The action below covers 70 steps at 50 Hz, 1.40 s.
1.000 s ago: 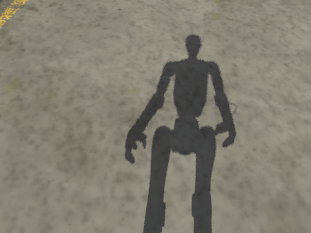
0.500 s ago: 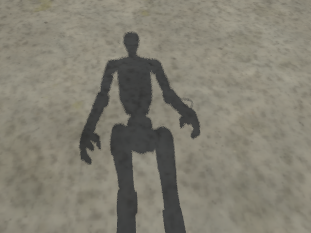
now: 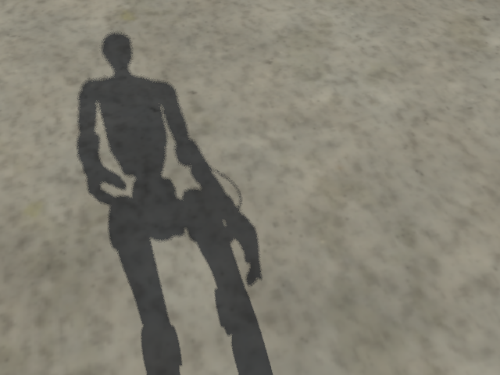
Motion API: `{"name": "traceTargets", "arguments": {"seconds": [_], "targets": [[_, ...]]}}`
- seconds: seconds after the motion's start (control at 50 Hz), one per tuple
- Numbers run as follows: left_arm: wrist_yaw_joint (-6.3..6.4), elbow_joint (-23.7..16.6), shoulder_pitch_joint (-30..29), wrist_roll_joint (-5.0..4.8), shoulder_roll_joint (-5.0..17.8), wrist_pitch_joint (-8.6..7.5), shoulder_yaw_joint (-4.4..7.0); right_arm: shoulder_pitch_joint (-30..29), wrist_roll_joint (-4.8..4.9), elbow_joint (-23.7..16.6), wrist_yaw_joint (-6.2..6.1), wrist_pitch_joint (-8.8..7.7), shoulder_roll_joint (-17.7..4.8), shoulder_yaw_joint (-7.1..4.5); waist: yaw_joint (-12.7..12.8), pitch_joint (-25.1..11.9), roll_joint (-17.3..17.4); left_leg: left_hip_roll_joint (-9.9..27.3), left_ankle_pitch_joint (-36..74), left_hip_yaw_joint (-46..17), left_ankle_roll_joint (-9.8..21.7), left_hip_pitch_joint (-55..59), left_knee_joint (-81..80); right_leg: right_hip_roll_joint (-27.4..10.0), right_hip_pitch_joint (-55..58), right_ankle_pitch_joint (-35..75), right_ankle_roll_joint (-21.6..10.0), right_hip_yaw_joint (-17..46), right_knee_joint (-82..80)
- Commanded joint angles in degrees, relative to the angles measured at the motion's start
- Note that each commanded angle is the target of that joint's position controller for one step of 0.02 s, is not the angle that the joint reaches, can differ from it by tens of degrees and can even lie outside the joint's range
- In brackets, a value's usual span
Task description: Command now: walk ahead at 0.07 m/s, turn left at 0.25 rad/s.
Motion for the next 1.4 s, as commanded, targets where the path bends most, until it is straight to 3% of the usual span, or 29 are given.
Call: {"name": "traceTargets", "arguments": {"seconds": [0.02,0.06,0.12,0.22,0.34,0.36,0.38,0.4,0.42,0.46,0.52,0.68,0.78,0.8,0.84,0.86,0.88,0.9,0.92,0.94,1.04,1.14,1.18,1.24,1.26,1.28,1.3,1.32,1.4], "targets": [[1.56,-0.5,11.0,-1.97,10.0,0.41,2.97,0.6,-0.91,-3.6,-0.98,1.46,-8.9,-2.86,6.4,-15.3,-4.9,0.7,-5.4,-2.8,0.5,-17.1,23.1,-22.8,25.0,41.3,-12.5,16.6,-6.8],[2.62,-1.4,5.5,-1.41,6.9,0.74,1.96,-1.0,-2.07,-3.5,-0.32,2.62,-7.2,-3.19,3.6,-6.9,-5.5,2.9,1.4,-2.2,-0.9,-16.1,21.1,-18.3,13.8,29.4,-9.2,10.1,-12.6],[2.99,-1.5,4.8,-0.50,7.0,0.75,2.22,1.2,-2.22,-3.2,0.43,4.07,-5.4,-3.55,2.1,-7.5,-6.2,1.7,4.5,0.2,-2.8,-12.5,21.2,-16.4,8.2,23.9,-9.3,4.2,-13.8],[2.77,-1.3,4.8,0.22,8.4,1.10,2.95,-5.4,-2.45,-7.1,1.62,5.75,-4.8,-3.52,3.4,-6.5,-8.7,3.4,7.4,1.9,-2.3,-12.4,8.8,-17.5,6.2,4.7,-9.1,2.3,-15.2],[2.02,-1.5,4.9,-0.11,12.2,2.05,4.53,-5.9,-2.05,-10.1,2.60,5.04,-5.8,-3.84,2.4,-8.0,-6.1,2.0,10.2,4.9,0.9,-3.1,-7.5,-19.9,5.3,1.6,-5.7,0.6,-8.0],[1.90,-1.1,6.3,0.02,11.8,2.42,4.66,-4.4,-2.19,-9.6,2.44,4.41,-6.6,-4.08,2.0,-7.8,-2.8,1.3,13.5,3.2,1.8,0.7,-13.9,-18.4,2.8,-2.0,-2.5,-1.7,-3.3],[1.41,-0.8,9.2,0.26,9.5,3.02,4.40,-4.0,-2.77,-10.0,1.87,3.59,-10.3,-4.84,2.4,-5.7,9.2,8.9,13.6,-10.1,3.6,1.5,-26.5,-13.0,-2.3,-11.5,2.1,-7.0,8.9],[1.82,-5.2,6.3,-0.36,6.4,3.56,3.44,-4.5,-2.49,-12.0,1.43,3.34,-19.3,-6.81,2.3,-2.2,21.6,24.0,26.5,-32.9,11.3,-0.1,-31.3,-1.1,-15.7,-27.8,6.0,-7.3,18.9],[2.27,-5.5,2.2,0.44,8.4,4.22,3.67,-1.6,-2.91,-10.9,0.71,3.56,-18.0,-7.20,-0.2,-2.6,12.5,23.2,27.8,-30.1,15.1,-2.4,-30.5,-2.5,-14.3,-26.5,5.7,1.5,28.6],[1.61,-4.0,5.2,-1.00,8.6,4.00,3.96,-9.0,-2.16,-12.0,0.08,3.94,-13.1,-5.79,4.7,-2.3,6.6,15.1,24.2,-19.8,11.7,-3.8,-28.6,-3.7,-12.7,-15.7,4.9,4.4,30.1],[1.00,-2.4,8.4,0.51,9.6,3.59,4.53,-11.3,-1.27,-13.6,0.44,3.47,-10.6,-5.15,5.3,-7.4,5.8,11.2,36.6,-15.8,10.6,1.4,-25.6,-2.2,-11.3,-11.2,5.2,3.5,33.1],[1.65,-5.1,5.1,-0.46,8.5,4.15,3.92,-5.7,-1.90,-13.0,0.28,3.24,-12.7,-6.16,2.2,-7.6,6.4,11.7,34.9,-22.1,12.3,6.5,-24.1,-1.6,-12.0,-13.6,6.4,4.9,21.5],[1.82,-3.7,7.7,-1.14,7.0,3.95,3.03,-8.9,-2.98,-12.6,0.21,2.98,-9.4,-4.33,2.7,-9.1,6.8,10.8,37.7,-18.9,10.7,-0.3,-23.3,-1.3,2.3,-14.6,4.4,2.6,11.4],[1.80,-3.3,8.3,-1.29,6.6,3.96,2.82,-9.5,-3.04,-12.1,0.05,2.94,-8.6,-3.75,3.0,-9.1,6.7,10.7,36.7,-18.6,10.1,-1.5,-23.4,-1.2,5.6,-13.8,3.9,2.5,7.5],[1.47,-1.5,11.9,-0.64,5.2,3.26,2.23,-8.7,-2.45,-10.6,-0.26,3.20,-9.2,-3.46,5.0,-9.0,5.2,8.7,13.0,-17.8,8.0,-6.6,-23.9,0.6,15.8,-8.1,2.4,0.5,-4.7],[1.52,-1.4,11.5,-0.04,6.2,2.62,2.30,-7.9,-2.72,-10.2,-0.34,3.18,-8.8,-3.29,4.6,-6.9,2.8,6.9,1.2,-17.7,6.5,-11.5,-23.1,-0.3,18.8,-11.1,1.2,3.5,-6.9],[1.61,-1.5,13.6,0.67,8.6,1.87,2.48,-9.0,-3.03,-11.2,-0.29,2.93,-6.9,-2.65,5.5,-5.4,-4.1,3.6,-3.8,-14.0,4.8,-16.8,-15.3,-8.8,20.3,-21.9,-1.3,16.1,-12.9],[1.32,-0.8,15.8,0.00,15.5,1.67,4.20,-12.6,-2.66,-13.2,-0.11,2.51,-7.2,-2.70,6.7,-2.1,-12.1,-4.7,0.8,-2.4,2.5,-24.6,-5.4,-17.8,17.9,-35.2,-7.4,33.5,-22.0],[0.68,1.0,18.4,0.24,16.2,1.64,5.03,-16.3,-3.86,-14.5,-0.13,1.94,-10.2,-3.49,8.4,3.2,-11.8,-2.3,1.3,-1.8,1.5,-27.2,0.8,-21.6,13.3,-36.5,-11.3,40.4,-25.5],[0.31,1.0,17.2,-0.20,13.6,1.24,4.51,-16.1,-3.54,-14.3,0.35,1.24,-10.8,-3.86,6.6,4.2,-8.6,-0.6,4.9,-3.0,0.7,-26.8,4.0,-19.7,12.6,-34.3,-11.2,38.2,-25.3],[0.33,1.7,17.1,-0.95,10.8,-0.53,4.87,-16.1,-3.42,-12.8,2.57,-0.54,-7.1,-3.20,6.0,-1.5,-7.1,0.2,13.7,-0.3,-2.8,-24.1,4.7,-10.0,16.1,-14.8,-8.7,24.8,-22.2],[0.90,2.3,20.8,-0.60,12.0,0.23,6.12,-19.0,-1.45,-14.4,0.44,-0.21,-5.6,-2.44,7.3,-4.6,-8.5,-2.3,11.4,0.6,-3.9,-19.0,-3.5,-9.1,17.5,28.4,-8.0,21.7,-8.8],[1.11,1.0,19.0,-0.87,12.6,1.26,6.50,-17.4,-0.72,-14.5,-0.38,0.20,-6.8,-2.61,6.6,-6.7,-9.6,-3.1,13.6,-0.1,-3.1,-13.9,-7.0,-8.7,16.2,34.5,-5.6,23.4,-5.3],[1.44,-2.1,13.0,-2.30,12.7,1.83,6.60,-10.7,-1.73,-13.2,-1.94,-0.36,-10.1,-3.49,2.5,-8.1,-6.6,1.2,29.2,-3.7,-1.8,2.6,-23.1,-4.6,8.3,24.7,0.8,24.4,1.3],[1.43,-3.3,15.9,-2.78,9.1,1.69,5.70,-7.9,-2.44,-13.7,-2.75,-0.42,-14.7,-4.42,3.2,-13.1,3.8,15.2,43.8,-13.8,1.3,12.1,-22.7,-1.1,2.8,6.9,3.3,18.7,12.6],[2.02,-3.1,22.6,-3.00,6.9,2.65,5.58,-8.9,-1.21,-14.3,-2.37,0.83,-17.5,-4.67,5.4,-16.6,15.7,27.2,67.4,-26.1,9.3,13.2,-21.0,8.2,-3.2,-30.5,4.3,9.5,22.8],[2.43,-1.4,23.4,-1.01,11.3,3.71,6.43,-7.3,-0.60,-14.0,-2.07,1.70,-13.9,-4.11,5.0,-16.3,9.6,27.6,70.1,-24.7,12.9,10.5,-20.0,4.5,-3.2,-32.1,4.6,8.2,34.2],[2.03,-0.8,21.3,-0.57,11.5,4.33,6.74,-10.4,-0.71,-14.8,-2.13,1.87,-10.4,-2.93,6.1,-12.2,6.0,23.8,68.8,-18.6,12.2,6.3,-20.1,3.6,-3.8,-28.3,4.7,8.6,38.5],[-0.19,-1.6,17.8,-1.37,11.1,6.22,6.51,-16.2,-2.50,-16.2,-2.57,2.37,-9.2,-2.40,7.2,-9.2,9.1,15.4,66.0,-4.7,10.2,1.3,-20.5,3.4,-4.3,-18.7,7.5,6.1,44.0]]}}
